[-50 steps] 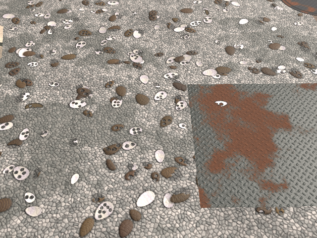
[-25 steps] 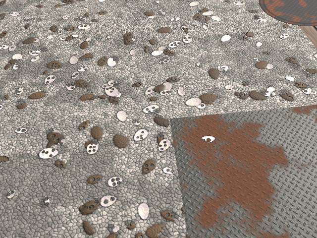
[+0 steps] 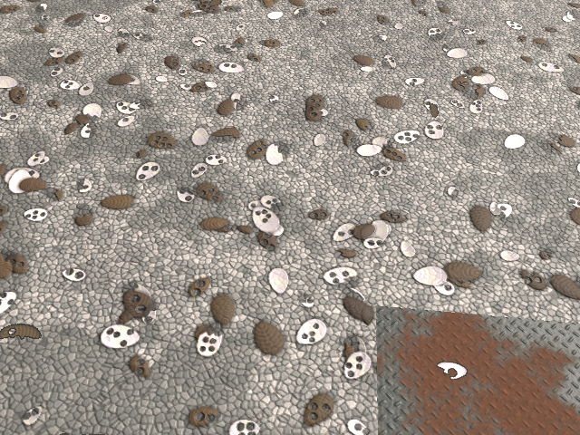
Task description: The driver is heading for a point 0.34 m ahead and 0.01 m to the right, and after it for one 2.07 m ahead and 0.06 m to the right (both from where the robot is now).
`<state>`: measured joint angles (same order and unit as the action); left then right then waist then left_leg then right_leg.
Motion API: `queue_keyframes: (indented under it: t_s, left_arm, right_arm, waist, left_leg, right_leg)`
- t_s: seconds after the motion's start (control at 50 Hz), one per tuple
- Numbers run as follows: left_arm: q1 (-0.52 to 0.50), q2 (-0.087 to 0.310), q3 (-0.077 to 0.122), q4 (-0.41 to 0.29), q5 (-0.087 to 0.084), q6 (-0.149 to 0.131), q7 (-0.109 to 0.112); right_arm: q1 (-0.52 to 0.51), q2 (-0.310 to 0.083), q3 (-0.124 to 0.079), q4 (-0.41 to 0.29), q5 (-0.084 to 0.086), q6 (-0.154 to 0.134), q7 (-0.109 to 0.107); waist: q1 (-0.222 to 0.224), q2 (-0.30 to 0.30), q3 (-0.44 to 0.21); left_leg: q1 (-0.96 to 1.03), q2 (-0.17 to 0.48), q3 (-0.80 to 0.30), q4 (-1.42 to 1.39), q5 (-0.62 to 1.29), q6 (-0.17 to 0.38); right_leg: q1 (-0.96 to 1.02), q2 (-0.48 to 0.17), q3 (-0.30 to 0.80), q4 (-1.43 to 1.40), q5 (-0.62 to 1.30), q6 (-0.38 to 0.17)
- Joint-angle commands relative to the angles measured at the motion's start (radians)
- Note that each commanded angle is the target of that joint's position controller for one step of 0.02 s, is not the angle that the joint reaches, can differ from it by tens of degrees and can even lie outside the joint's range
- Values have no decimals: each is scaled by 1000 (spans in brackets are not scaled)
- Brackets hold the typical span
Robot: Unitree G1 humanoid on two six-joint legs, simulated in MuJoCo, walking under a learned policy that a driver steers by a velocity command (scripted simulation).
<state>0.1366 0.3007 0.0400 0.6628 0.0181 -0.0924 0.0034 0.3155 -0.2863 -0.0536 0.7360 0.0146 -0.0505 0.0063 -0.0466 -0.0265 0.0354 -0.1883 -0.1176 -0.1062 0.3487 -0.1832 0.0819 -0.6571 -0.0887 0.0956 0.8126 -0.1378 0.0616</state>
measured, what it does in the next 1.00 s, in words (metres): walks ahead: right foot, then left foot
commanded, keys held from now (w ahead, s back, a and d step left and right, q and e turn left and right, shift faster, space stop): w+q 0.10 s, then w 0.60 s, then w+e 0.30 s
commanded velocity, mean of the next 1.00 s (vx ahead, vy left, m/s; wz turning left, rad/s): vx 0.50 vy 0.00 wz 0.10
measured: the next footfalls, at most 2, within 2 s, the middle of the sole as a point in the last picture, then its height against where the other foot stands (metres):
right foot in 0.20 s outside the picture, level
left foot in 0.70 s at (215, 411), level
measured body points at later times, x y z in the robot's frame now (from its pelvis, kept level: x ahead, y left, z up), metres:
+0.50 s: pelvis +0.28 -0.04 +0.00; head +0.31 -0.04 +0.45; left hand +0.25 +0.24 -0.12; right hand +0.51 -0.25 -0.09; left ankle +0.37 +0.14 -0.69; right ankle +0.26 -0.15 -0.75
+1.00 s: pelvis +0.53 +0.07 +0.00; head +0.55 +0.08 +0.45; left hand +0.65 +0.35 -0.11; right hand +0.59 -0.21 -0.12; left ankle +0.48 +0.15 -0.75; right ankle +0.68 -0.10 -0.67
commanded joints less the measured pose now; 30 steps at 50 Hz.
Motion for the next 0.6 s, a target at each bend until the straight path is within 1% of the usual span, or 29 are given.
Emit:
queue_keyframes:
  t_s: [0.02, 0.06, 0.1, 0.14, 0.16, 0.18, 0.2, 0.22, 0.24, 0.26, 0.28, 0.3, 0.32, 0.34, 0.36, 0.38, 0.4, 0.42, 0.44, 0.46, 0.5, 0.54, 0.58, 0.6]
  left_arm:
    - [-86, 47, 9, -74, -7, -15, -3]
    - [-136, 60, 14, -87, -19, -23, -11]
    - [-147, 83, 24, -91, -24, -30, -18]
    - [-108, 103, 34, -79, -25, -38, -24]
    - [-56, 108, 40, -64, -22, -43, -23]
    - [27, 131, 54, -45, -12, -48, -18]
    - [159, 175, 66, -35, 4, -50, -11]
    - [266, 262, 93, 12, 10, -36, -15]
    - [282, 184, 78, 20, -25, -31, -24]
    - [238, 125, 61, 15, -29, -28, -22]
    - [192, 109, 52, 7, -16, -21, -21]
    - [162, 86, 44, 14, -13, -16, -22]
    - [145, 82, 38, 18, -5, -18, -19]
    - [154, 64, 34, 23, -8, -22, -23]
    - [148, 74, 35, 33, -14, -21, -23]
    - [151, 60, 32, 38, -20, -22, -24]
    - [151, 109, 43, 47, -23, -22, -21]
    - [150, 117, 46, 52, -30, -21, -19]
    - [161, 117, 46, 61, -32, -17, -17]
    - [167, 136, 50, 69, -28, -11, -14]
    - [193, 147, 51, 87, -35, -5, -12]
    - [232, 153, 51, 110, -41, 1, -12]
    - [258, 156, 51, 131, -45, 9, -11]
    - [262, 161, 53, 139, -46, 14, -10]
  right_arm:
    - [-6, -182, -52, -58, 9, -7, -19]
    - [32, -182, -53, -42, 15, 2, -23]
    - [49, -173, -52, -35, 17, 10, -26]
    - [44, -165, -51, -32, 9, 14, -28]
    - [36, -154, -49, -31, 6, 16, -26]
    - [36, -125, -38, -35, 1, 14, -22]
    - [40, -78, -18, -49, -13, 10, -17]
    - [180, -21, 1, -61, 13, -1, -18]
    - [175, -95, -7, -45, 20, -8, -19]
    - [66, -154, -23, -54, 20, -9, -17]
    - [-13, -148, -21, -74, 10, -10, -18]
    - [-76, -134, -21, -90, -8, -15, -15]
    - [-67, -121, -23, -96, -6, -17, -10]
    - [-66, -108, -19, -89, -9, -18, -6]
    - [-41, -86, -16, -90, -3, -16, -2]
    - [-50, -74, -15, -79, -10, -10, -5]
    - [-72, -55, -5, -100, -6, -10, -2]
    - [-108, -48, 2, -109, -9, -10, 0]
    - [-147, -47, 5, -115, -14, -15, 4]
    - [-178, -32, 10, -118, -11, -18, 6]
    - [-242, -34, 12, -129, -8, -26, 13]
    - [-290, -39, 10, -141, -2, -29, 19]
    - [-332, -48, 7, -158, 3, -32, 25]
    - [-342, -55, 4, -165, 4, -34, 29]
  waist:
    - [-13, 98, -37]
    - [-31, 107, -37]
    - [-25, 117, -42]
    - [-2, 144, -49]
    - [28, 152, -60]
    - [69, 140, -114]
    - [128, 62, -242]
    - [90, -247, -356]
    - [111, -232, -312]
    - [135, -119, -173]
    - [126, -45, -108]
    - [116, -4, -36]
    - [82, -56, -35]
    - [81, -61, -29]
    - [56, -94, -54]
    - [62, -49, -54]
    - [53, -97, -39]
    - [66, -79, -20]
    - [80, -54, -12]
    - [86, -50, -18]
    - [111, -43, -9]
    - [128, -45, -5]
    - [132, -50, 9]
    - [126, -54, 15]
  left_leg:
    - [-111, 187, -148, -111, 175, 140]
    - [-72, 203, -194, -82, 131, 130]
    - [2, 226, -260, -26, 96, 116]
    - [64, 261, -298, 31, 122, 100]
    - [70, 255, -296, 72, 170, 87]
    - [58, 211, -263, 173, 250, 62]
    - [-37, 158, -198, 416, 152, 31]
    - [-383, 6, -61, 748, -226, -45]
    - [-537, 51, -87, 894, -385, -56]
    - [-585, 88, -95, 939, -303, -56]
    - [-572, 121, -55, 926, -237, -57]
    - [-566, 146, -34, 859, -192, -56]
    - [-526, 176, -27, 816, -154, -58]
    - [-483, 185, -9, 777, -151, -60]
    - [-472, 191, 9, 734, -146, -69]
    - [-461, 196, 25, 726, -125, -67]
    - [-478, 205, 32, 654, -109, -79]
    - [-480, 219, 40, 587, -85, -90]
    - [-476, 215, 49, 517, -26, -93]
    - [-450, 210, 62, 447, 31, -93]
    - [-405, 193, 77, 330, 145, -94]
    - [-364, 174, 89, 264, 200, -92]
    - [-359, 166, 86, 219, 190, -75]
    - [-357, 164, 84, 199, 167, -62]
  right_leg:
    - [158, 70, -52, -191, 205, 20]
    - [179, 90, -38, -260, 229, 14]
    - [188, 95, -10, -317, 189, -2]
    - [218, 83, -11, -333, 128, -35]
    - [287, 84, -31, -364, 118, -60]
    - [426, 71, -36, -387, 114, -96]
    - [659, -70, 100, -359, 81, -162]
    - [979, -267, 534, -424, -122, -336]
    - [980, -310, 705, -500, -339, -350]
    - [870, -269, 574, -516, -351, -310]
    - [767, -226, 450, -526, -252, -284]
    - [672, -175, 352, -554, -125, -271]
    - [623, -162, 306, -567, -37, -271]
    - [587, -128, 245, -575, 108, -260]
    - [585, -131, 228, -587, 105, -276]
    - [571, -105, 193, -614, 110, -267]
    - [547, -140, 192, -631, 134, -296]
    - [535, -139, 166, -650, 153, -306]
    - [539, -123, 125, -654, 181, -295]
    - [531, -113, 100, -660, 151, -284]
    - [526, -100, 54, -662, 175, -267]
    - [540, -106, 37, -655, 176, -257]
    - [582, -131, 43, -638, 175, -246]
    - [608, -145, 47, -624, 188, -238]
